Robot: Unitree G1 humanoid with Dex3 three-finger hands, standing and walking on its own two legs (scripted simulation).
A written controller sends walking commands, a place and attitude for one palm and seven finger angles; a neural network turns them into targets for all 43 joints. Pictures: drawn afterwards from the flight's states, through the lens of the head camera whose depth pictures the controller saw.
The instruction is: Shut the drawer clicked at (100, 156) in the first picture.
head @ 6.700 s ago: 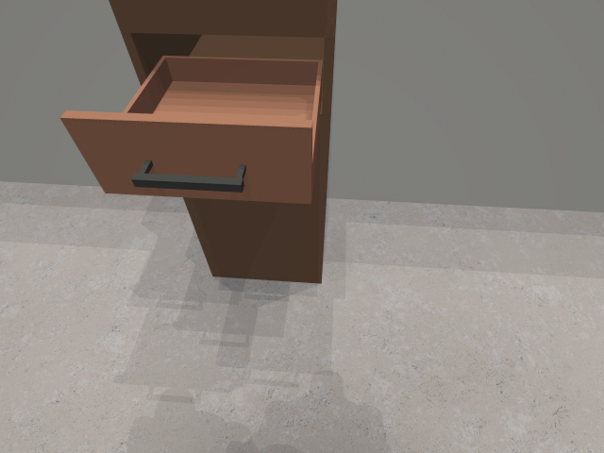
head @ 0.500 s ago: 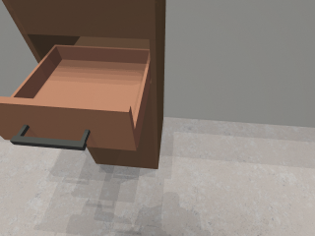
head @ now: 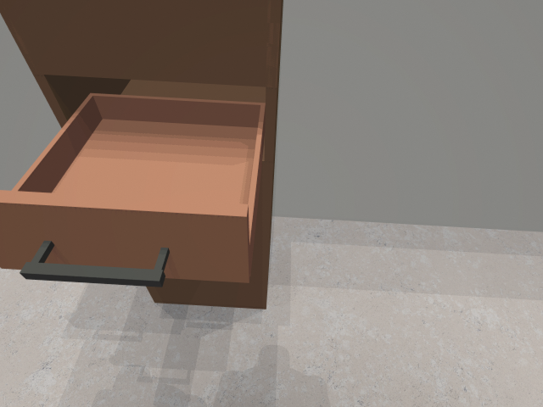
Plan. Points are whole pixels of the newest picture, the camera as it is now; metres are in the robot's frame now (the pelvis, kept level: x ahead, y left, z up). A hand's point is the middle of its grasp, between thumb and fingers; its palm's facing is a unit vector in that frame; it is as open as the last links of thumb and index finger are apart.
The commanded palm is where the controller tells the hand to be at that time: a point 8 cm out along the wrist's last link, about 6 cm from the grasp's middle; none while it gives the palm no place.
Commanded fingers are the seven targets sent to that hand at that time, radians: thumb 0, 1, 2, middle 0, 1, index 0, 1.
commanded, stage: come to a stop and stand still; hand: left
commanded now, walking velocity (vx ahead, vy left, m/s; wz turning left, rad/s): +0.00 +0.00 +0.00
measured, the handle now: (99, 262) +0.27 +0.25 +0.09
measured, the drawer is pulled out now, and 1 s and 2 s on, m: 0.30 0.30 0.30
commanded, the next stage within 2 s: look again from close up in 0.34 s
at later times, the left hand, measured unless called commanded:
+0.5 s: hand out of the picture +0.02 +0.19 -0.17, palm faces +0.00 -0.98 -0.22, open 7.4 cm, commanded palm none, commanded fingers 0.00 0.90 0.90 -0.20 -0.30 -0.20 -0.30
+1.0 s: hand out of the picture -0.01 +0.16 -0.17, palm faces +0.01 -0.98 -0.19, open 7.4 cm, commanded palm none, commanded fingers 0.00 0.90 0.90 -0.20 -0.30 -0.20 -0.30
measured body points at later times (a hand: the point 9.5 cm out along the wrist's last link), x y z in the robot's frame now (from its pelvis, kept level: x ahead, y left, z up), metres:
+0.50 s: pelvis +0.00 +0.00 +0.01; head +0.02 +0.01 +0.46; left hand +0.02 +0.24 -0.15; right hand +0.02 -0.23 -0.15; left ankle -0.03 +0.10 -0.73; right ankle -0.06 -0.13 -0.73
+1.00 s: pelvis -0.01 -0.02 +0.01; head +0.01 -0.01 +0.46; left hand -0.01 +0.21 -0.15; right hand +0.01 -0.25 -0.14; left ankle -0.03 +0.10 -0.73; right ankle -0.06 -0.13 -0.73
